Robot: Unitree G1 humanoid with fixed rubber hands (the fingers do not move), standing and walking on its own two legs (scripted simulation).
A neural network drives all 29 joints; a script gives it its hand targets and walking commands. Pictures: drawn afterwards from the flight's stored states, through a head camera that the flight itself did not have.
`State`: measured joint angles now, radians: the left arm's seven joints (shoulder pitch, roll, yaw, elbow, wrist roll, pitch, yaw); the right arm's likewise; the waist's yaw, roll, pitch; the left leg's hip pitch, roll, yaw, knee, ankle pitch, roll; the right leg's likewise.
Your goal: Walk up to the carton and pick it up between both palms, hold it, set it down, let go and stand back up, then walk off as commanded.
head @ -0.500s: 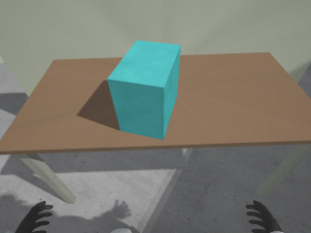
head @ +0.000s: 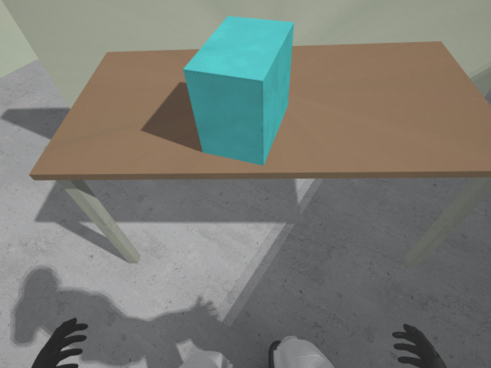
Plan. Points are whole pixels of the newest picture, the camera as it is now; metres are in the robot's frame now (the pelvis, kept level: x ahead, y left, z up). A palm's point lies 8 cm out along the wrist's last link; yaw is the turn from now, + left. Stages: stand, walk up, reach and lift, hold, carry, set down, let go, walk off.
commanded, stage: walk off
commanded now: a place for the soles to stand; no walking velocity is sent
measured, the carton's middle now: (245, 90) +0.74 +0.00 +0.02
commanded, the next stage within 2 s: none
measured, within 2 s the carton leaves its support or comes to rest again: neither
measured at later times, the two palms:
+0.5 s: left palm out of the picture -0.10 +0.38 -0.10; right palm out of the picture -0.05 -0.25 -0.07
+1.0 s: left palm out of the picture -0.24 +0.39 -0.07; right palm out of the picture -0.22 -0.23 -0.10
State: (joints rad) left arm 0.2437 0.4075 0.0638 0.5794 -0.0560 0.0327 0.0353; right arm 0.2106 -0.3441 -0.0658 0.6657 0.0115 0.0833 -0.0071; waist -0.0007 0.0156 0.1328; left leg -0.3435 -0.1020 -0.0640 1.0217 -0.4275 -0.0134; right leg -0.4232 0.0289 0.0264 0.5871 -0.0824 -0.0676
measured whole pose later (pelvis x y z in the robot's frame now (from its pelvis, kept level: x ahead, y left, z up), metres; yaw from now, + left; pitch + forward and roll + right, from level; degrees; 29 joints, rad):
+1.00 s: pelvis -0.33 +0.07 +0.00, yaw -1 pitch -2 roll +1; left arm 0.28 0.41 0.06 0.66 -0.05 0.02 0.04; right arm 0.18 -0.36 -0.10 0.66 0.01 0.08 -0.01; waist 0.01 0.03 0.17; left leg -0.34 -0.06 -0.04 0.77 -0.44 0.03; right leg -0.39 0.00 0.07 0.73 -0.30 0.01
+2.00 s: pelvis -0.44 +0.08 +0.01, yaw -4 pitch -3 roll +0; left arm 0.29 0.41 0.09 0.67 -0.05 -0.01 -0.01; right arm 0.24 -0.36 -0.11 0.66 0.01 0.00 0.00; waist -0.03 0.01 0.14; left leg -0.24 0.00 -0.01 0.65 -0.36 0.01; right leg -0.36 0.00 0.05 0.75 -0.47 -0.01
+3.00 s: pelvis -0.42 +0.08 +0.01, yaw -3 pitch -3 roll -1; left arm 0.25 0.41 0.02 0.67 -0.05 -0.02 -0.01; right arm 0.24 -0.36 -0.10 0.66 0.01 -0.01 0.00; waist 0.00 0.03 0.06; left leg -0.23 0.02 -0.01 0.64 -0.36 0.00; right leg -0.28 0.00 0.04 0.60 -0.26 0.03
